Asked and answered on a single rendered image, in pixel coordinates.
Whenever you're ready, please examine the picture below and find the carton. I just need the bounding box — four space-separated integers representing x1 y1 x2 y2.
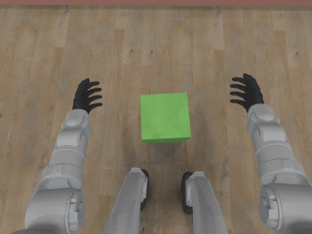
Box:
140 93 191 144

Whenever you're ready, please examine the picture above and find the robot right upper arm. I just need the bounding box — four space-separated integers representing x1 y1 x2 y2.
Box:
258 182 312 234

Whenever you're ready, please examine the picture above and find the left robot hand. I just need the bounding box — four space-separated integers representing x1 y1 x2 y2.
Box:
72 78 102 115

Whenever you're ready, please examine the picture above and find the robot right foot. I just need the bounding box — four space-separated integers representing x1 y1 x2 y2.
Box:
181 172 193 215

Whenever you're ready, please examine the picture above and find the left robot forearm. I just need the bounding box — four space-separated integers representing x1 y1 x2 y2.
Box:
24 108 92 229

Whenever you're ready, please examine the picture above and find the right robot forearm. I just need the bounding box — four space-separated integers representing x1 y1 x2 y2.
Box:
247 103 312 187

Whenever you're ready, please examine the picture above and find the right robot hand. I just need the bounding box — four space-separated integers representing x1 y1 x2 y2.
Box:
230 73 264 113

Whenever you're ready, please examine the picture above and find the robot left upper arm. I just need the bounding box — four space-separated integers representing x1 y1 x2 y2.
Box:
12 187 86 234

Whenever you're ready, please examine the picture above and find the left robot thigh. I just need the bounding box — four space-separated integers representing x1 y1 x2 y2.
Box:
102 172 148 234

